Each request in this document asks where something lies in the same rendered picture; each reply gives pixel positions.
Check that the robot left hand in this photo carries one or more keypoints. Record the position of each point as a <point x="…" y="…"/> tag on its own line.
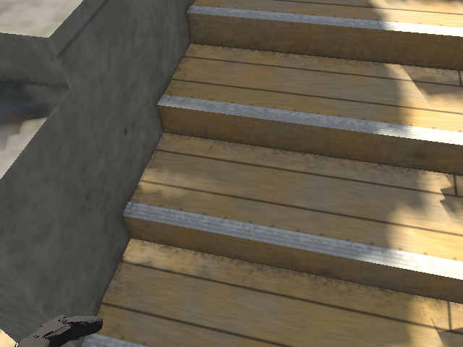
<point x="61" y="329"/>

